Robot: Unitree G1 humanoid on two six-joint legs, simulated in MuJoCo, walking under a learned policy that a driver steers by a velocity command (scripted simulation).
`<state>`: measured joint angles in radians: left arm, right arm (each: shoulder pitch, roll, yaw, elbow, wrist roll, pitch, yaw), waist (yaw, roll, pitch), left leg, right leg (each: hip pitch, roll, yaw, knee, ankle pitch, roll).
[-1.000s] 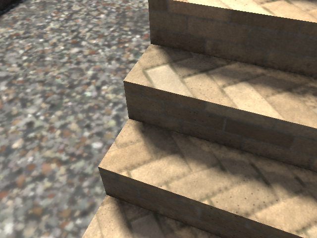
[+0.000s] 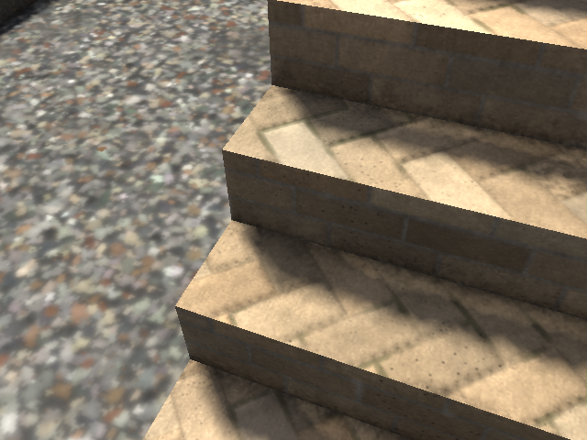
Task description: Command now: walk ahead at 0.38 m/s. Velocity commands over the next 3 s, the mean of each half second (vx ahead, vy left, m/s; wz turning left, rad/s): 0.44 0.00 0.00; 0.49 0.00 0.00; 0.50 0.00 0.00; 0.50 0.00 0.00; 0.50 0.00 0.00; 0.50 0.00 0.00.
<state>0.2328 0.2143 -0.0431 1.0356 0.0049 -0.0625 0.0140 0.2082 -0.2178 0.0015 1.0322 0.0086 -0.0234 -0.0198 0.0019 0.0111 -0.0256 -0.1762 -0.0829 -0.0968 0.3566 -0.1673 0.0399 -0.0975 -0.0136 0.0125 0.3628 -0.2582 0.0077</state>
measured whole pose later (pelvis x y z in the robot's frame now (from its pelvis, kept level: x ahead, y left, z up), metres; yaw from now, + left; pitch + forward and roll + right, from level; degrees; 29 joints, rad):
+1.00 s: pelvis +0.01 -0.01 +0.01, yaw -1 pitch -1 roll +0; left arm 0.08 0.24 -0.06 1.02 -0.01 -0.07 0.01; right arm 0.09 -0.26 0.03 1.04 -0.01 -0.06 -0.01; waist 0.00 0.02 -0.01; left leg -0.09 -0.06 -0.10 0.23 -0.11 0.02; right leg -0.02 0.00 0.02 0.23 -0.20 0.00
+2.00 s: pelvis +0.02 -0.01 +0.01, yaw -1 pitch +0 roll +0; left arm 0.10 0.24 -0.06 1.01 0.00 -0.07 0.01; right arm 0.09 -0.25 0.03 1.06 -0.01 -0.06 -0.01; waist 0.00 0.01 -0.01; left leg -0.08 -0.05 -0.08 0.21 -0.12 0.02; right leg 0.00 -0.01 0.03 0.19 -0.19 0.00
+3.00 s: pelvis +0.02 -0.01 +0.01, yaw -1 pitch +0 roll +0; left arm 0.10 0.24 -0.06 1.00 0.00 -0.07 0.01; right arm 0.09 -0.25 0.03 1.06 -0.01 -0.06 -0.01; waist 0.00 0.01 -0.01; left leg -0.08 -0.05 -0.07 0.20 -0.12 0.02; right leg 0.01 -0.01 0.03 0.18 -0.19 0.01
